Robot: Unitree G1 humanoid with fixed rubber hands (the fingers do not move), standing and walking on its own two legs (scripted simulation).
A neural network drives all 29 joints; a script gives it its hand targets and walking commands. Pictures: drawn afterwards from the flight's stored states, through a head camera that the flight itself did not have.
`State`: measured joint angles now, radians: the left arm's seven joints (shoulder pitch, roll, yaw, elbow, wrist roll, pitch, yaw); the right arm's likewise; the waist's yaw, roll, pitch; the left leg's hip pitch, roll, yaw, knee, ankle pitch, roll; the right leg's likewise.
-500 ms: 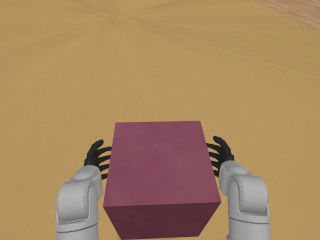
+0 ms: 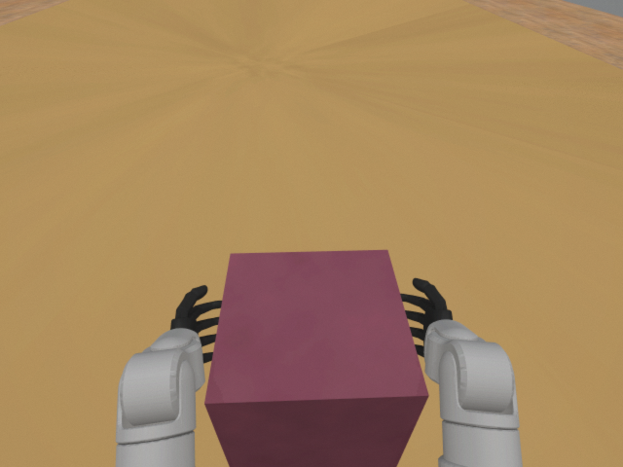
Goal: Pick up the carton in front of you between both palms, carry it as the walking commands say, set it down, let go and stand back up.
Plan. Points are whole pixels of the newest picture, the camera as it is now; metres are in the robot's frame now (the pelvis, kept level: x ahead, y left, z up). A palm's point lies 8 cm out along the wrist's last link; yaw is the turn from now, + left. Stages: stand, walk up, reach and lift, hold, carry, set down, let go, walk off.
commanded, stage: carry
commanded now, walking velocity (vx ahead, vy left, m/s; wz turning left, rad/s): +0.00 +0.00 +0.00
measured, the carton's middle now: (312, 369) +0.27 +0.00 +0.01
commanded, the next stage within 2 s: none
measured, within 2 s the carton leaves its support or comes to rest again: neither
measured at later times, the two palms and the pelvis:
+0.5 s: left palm (174, 381) +0.23 +0.16 +0.08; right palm (435, 373) +0.23 -0.14 +0.08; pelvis -0.03 +0.01 +0.00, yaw +0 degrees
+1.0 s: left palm (178, 386) +0.24 +0.17 +0.04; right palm (419, 379) +0.24 -0.13 +0.04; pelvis -0.06 +0.02 +0.00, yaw +0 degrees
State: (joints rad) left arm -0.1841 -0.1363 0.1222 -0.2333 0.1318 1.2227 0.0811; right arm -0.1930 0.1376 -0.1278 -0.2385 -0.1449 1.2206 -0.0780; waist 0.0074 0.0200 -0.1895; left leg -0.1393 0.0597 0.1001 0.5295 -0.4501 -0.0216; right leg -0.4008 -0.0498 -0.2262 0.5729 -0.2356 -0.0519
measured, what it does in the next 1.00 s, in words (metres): shifts its weight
